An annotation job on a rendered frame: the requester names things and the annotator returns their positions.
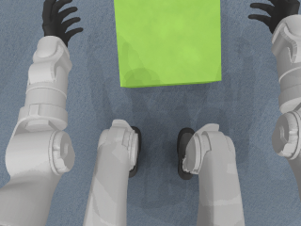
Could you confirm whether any right robot shin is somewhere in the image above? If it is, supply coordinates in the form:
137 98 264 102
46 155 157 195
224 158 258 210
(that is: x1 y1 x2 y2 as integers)
182 123 236 175

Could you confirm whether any robot right forearm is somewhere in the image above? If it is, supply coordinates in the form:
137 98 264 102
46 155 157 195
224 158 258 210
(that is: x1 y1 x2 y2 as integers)
271 14 301 114

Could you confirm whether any robot left forearm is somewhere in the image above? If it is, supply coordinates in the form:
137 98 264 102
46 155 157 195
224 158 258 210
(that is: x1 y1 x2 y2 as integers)
5 36 72 174

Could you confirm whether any robot right hand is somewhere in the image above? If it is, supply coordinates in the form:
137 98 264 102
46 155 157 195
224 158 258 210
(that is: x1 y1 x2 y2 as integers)
247 0 300 34

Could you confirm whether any robot left hand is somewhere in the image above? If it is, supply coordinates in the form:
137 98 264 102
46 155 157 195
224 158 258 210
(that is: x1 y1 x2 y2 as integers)
42 0 84 48

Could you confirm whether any carton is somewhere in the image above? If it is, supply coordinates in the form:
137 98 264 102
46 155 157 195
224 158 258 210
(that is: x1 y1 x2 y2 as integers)
114 0 222 89

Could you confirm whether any right robot upper arm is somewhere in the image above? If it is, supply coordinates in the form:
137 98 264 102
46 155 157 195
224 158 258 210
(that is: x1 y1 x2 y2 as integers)
271 110 301 202

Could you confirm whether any left robot upper arm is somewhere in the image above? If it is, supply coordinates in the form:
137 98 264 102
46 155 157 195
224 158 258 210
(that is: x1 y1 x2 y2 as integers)
0 129 75 226

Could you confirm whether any right robot foot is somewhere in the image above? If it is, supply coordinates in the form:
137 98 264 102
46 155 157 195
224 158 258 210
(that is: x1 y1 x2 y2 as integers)
177 127 195 180

